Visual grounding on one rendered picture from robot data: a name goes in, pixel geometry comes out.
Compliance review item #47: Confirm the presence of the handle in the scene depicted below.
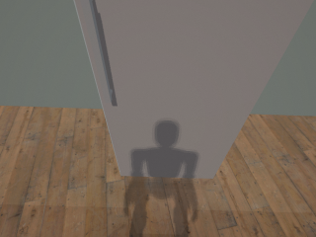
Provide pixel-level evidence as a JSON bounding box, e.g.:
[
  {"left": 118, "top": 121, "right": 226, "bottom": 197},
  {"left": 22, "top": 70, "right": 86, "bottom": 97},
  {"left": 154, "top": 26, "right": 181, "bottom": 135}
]
[{"left": 80, "top": 0, "right": 113, "bottom": 104}]

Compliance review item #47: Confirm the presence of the fridge door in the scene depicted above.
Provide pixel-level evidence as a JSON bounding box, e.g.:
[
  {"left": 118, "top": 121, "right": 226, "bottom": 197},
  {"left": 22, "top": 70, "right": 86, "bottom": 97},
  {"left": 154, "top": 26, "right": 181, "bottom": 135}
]
[{"left": 75, "top": 0, "right": 314, "bottom": 179}]

